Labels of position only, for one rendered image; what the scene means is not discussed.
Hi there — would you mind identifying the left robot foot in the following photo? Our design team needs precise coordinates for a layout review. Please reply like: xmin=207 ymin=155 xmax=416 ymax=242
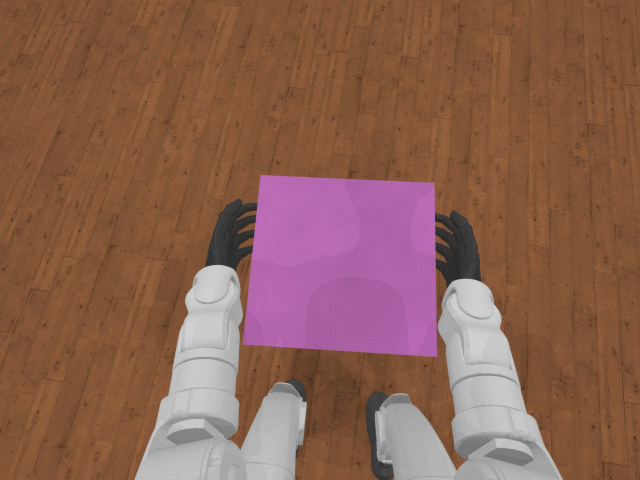
xmin=285 ymin=380 xmax=306 ymax=459

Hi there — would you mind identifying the right robot upper arm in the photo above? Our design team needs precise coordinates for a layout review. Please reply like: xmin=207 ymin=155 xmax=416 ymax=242
xmin=453 ymin=456 xmax=559 ymax=480

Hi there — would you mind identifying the robot left shin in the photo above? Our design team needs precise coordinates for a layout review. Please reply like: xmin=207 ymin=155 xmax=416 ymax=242
xmin=262 ymin=382 xmax=300 ymax=403

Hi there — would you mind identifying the left robot forearm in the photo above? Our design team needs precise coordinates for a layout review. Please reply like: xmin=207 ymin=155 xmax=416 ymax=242
xmin=135 ymin=265 xmax=243 ymax=480

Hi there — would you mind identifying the left robot hand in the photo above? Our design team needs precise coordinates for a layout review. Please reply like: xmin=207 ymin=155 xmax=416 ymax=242
xmin=205 ymin=199 xmax=258 ymax=271

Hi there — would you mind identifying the right robot forearm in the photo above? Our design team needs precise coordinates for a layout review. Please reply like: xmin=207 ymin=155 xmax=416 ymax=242
xmin=438 ymin=279 xmax=563 ymax=480

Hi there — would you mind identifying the right robot hand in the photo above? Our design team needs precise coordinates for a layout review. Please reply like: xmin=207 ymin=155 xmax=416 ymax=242
xmin=435 ymin=210 xmax=481 ymax=288

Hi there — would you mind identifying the carton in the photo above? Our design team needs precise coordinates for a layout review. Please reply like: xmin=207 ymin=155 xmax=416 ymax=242
xmin=243 ymin=175 xmax=437 ymax=357

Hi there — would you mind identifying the left robot upper arm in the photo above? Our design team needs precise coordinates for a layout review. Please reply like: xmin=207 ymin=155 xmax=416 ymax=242
xmin=136 ymin=437 xmax=247 ymax=480

